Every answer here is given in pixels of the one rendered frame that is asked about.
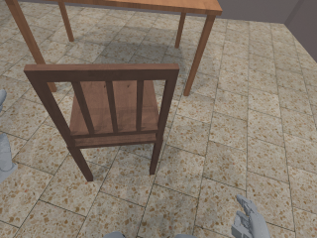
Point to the chair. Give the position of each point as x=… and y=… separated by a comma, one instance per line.
x=114, y=104

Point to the right robot hand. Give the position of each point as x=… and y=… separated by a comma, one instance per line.
x=253, y=226

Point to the left robot hand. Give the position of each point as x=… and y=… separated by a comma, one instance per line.
x=6, y=164

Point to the table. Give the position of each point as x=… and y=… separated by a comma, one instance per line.
x=211, y=8

